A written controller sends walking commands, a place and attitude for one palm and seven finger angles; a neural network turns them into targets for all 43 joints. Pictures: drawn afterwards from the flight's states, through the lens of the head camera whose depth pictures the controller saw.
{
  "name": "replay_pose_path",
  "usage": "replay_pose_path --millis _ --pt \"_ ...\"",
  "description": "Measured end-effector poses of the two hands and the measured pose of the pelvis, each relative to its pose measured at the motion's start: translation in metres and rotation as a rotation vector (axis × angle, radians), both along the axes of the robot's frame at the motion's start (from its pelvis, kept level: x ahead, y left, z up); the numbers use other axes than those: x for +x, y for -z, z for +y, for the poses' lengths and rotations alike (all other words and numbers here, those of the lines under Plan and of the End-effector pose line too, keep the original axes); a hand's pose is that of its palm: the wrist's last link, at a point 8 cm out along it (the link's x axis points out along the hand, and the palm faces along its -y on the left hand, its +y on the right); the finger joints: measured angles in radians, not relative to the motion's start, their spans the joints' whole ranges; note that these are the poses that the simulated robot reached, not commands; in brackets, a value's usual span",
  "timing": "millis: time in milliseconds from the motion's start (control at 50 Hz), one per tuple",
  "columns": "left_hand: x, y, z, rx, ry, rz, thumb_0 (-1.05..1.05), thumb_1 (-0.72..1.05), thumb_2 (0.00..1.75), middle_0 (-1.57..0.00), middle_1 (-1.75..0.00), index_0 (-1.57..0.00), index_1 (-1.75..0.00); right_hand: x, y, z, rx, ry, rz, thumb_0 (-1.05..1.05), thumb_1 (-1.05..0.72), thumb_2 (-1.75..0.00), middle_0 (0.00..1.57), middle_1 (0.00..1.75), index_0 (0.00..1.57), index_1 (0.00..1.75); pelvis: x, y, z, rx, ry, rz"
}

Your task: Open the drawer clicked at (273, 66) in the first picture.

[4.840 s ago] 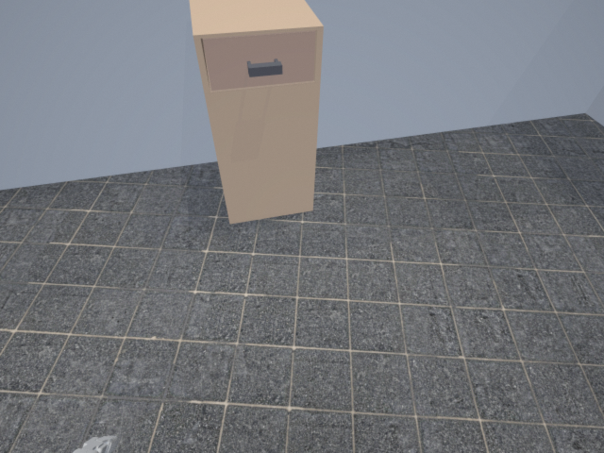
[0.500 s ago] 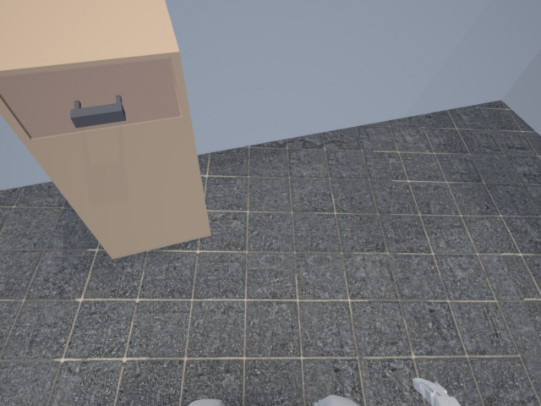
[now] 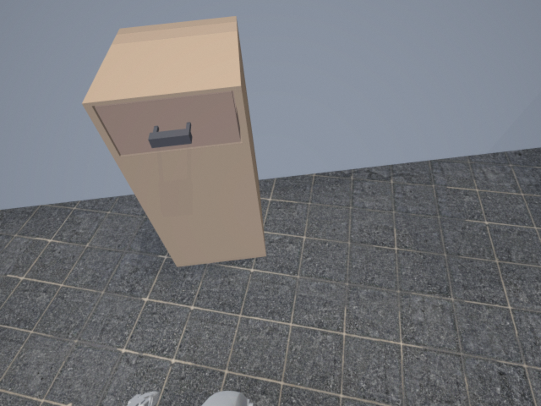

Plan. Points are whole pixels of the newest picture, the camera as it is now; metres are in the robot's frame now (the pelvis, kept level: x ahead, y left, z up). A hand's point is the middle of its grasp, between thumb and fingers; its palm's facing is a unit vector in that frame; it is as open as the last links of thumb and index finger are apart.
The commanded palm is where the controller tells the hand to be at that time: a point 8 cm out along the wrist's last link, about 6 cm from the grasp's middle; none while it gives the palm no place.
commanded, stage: take the last steps up to it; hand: left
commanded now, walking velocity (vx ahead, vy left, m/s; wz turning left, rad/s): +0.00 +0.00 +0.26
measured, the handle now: (171, 132) +0.75 +0.29 -0.05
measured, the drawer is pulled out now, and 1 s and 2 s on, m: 0.00 0.00 0.00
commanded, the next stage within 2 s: come to a stop and stand still in 0.94 s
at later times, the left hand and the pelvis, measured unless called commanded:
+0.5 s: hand out of the picture +0.01 +0.25 -0.17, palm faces +0.15 -0.97 -0.18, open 7.4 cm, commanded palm none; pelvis +0.04 +0.05 +0.01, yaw +6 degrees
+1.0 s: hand (183, 353) +0.24 +0.19 -0.16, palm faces +0.16 -0.96 -0.23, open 7.1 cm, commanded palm none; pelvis +0.20 +0.00 +0.00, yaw +7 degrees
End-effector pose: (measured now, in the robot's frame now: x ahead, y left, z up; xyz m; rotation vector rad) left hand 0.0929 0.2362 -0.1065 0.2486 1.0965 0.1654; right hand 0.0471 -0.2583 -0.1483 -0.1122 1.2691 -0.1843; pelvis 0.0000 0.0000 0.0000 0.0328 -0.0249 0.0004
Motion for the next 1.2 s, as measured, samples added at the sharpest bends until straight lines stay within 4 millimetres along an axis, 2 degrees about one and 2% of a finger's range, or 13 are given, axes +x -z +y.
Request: replay_pose_path --millis 140,280,320,380,460,560,680,760,800,840,980,1100,1200 --pt "-0.056 0.014 0.009 -0.035 -0.105 0.099 0.00 0.91 0.89 -0.20 -0.30 -0.20 -0.30 0.015 -0.009 0.012 -0.019 -0.084 0.027 0.01 -0.91 -0.90 0.20 0.30 0.20 0.30 -0.004 -0.003 0.006 -0.001 -0.056 0.001" --pt "-0.124 0.046 0.043 -0.087 -0.223 0.240 0.00 0.91 0.89 -0.20 -0.30 -0.20 -0.30 0.045 -0.017 0.051 -0.065 -0.187 -0.051 0.01 -0.91 -0.90 0.20 0.30 0.20 0.30 -0.001 0.009 0.034 -0.040 -0.092 0.010" --pt "-0.135 0.048 0.051 -0.094 -0.229 0.294 0.00 0.91 0.89 -0.20 -0.30 -0.20 -0.30 0.045 -0.021 0.062 -0.067 -0.188 -0.068 0.01 -0.91 -0.90 0.20 0.30 0.20 0.30 0.003 0.007 0.040 -0.039 -0.083 0.004" --pt "-0.135 0.043 0.057 -0.110 -0.227 0.329 0.01 0.91 0.89 -0.20 -0.30 -0.20 -0.30 0.035 -0.026 0.075 -0.061 -0.171 -0.049 0.01 -0.91 -0.90 0.20 0.30 0.20 0.30 0.012 -0.001 0.047 -0.043 -0.088 0.001" --pt "-0.115 0.036 0.059 -0.123 -0.223 0.307 0.01 0.91 0.90 -0.20 -0.30 -0.20 -0.30 0.014 -0.025 0.088 -0.036 -0.142 0.031 0.01 -0.91 -0.90 0.20 0.30 0.20 0.30 0.029 -0.007 0.053 -0.041 -0.095 0.004" --pt "-0.068 0.034 0.053 -0.126 -0.201 0.270 0.00 0.91 0.90 -0.20 -0.30 -0.20 -0.30 -0.012 -0.017 0.095 0.000 -0.084 0.147 0.01 -0.91 -0.90 0.20 0.30 0.21 0.30 0.054 -0.007 0.052 -0.027 -0.092 0.005" --pt "0.023 0.035 0.033 -0.116 -0.127 0.195 0.00 0.92 0.90 -0.20 -0.30 -0.20 -0.30 -0.029 -0.007 0.088 0.039 -0.006 0.282 0.01 -0.91 -0.90 0.20 0.30 0.21 0.30 0.093 0.001 0.037 -0.012 -0.081 0.007" --pt "0.094 0.039 0.016 -0.094 -0.082 0.098 0.00 0.92 0.90 -0.20 -0.30 -0.20 -0.30 -0.023 0.007 0.071 0.060 0.023 0.364 0.01 -0.91 -0.90 0.20 0.30 0.21 0.30 0.128 0.015 0.018 -0.012 -0.080 0.007" --pt "0.117 0.038 0.007 -0.087 -0.086 0.041 0.00 0.92 0.90 -0.20 -0.30 -0.20 -0.30 -0.008 0.011 0.060 0.063 0.013 0.383 0.01 -0.91 -0.90 0.20 0.30 0.21 0.30 0.140 0.018 0.010 -0.022 -0.093 0.000" --pt "0.128 0.033 0.000 -0.089 -0.107 0.015 0.00 0.92 0.89 -0.20 -0.30 -0.20 -0.30 0.019 0.010 0.048 0.054 -0.007 0.363 0.01 -0.91 -0.90 0.20 0.30 0.20 0.30 0.151 0.015 0.004 -0.025 -0.103 -0.005" --pt "0.131 0.020 -0.002 -0.060 -0.174 0.071 -0.02 0.96 0.89 -0.20 -0.30 -0.20 -0.30 0.155 -0.002 0.028 0.014 -0.083 0.118 0.01 -0.91 -0.90 0.20 0.30 0.20 0.30 0.191 -0.003 -0.003 -0.034 -0.118 0.011" --pt "0.119 0.027 -0.006 -0.103 -0.206 0.181 -0.01 0.94 0.89 -0.20 -0.30 -0.20 -0.30 0.252 -0.013 0.042 0.009 -0.146 -0.041 0.01 -0.92 -0.90 0.20 0.30 0.20 0.30 0.224 -0.006 0.005 -0.044 -0.106 0.012" --pt "0.109 0.046 -0.008 -0.154 -0.248 0.287 0.00 0.92 0.89 -0.20 -0.30 -0.20 -0.30 0.304 -0.012 0.067 -0.007 -0.192 -0.098 0.00 -0.92 -0.90 0.20 0.30 0.20 0.30 0.250 0.003 0.020 -0.064 -0.096 -0.004"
